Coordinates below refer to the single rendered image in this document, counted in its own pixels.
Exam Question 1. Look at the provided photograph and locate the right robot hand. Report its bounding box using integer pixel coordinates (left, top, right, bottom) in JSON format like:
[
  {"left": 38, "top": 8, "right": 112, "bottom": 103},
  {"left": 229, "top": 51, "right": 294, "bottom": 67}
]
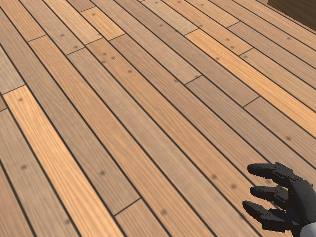
[{"left": 242, "top": 162, "right": 316, "bottom": 237}]

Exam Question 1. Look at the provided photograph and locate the right robot forearm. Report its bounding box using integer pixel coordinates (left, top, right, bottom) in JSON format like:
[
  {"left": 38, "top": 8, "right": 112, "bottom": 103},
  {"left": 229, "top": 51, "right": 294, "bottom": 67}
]
[{"left": 300, "top": 222, "right": 316, "bottom": 237}]

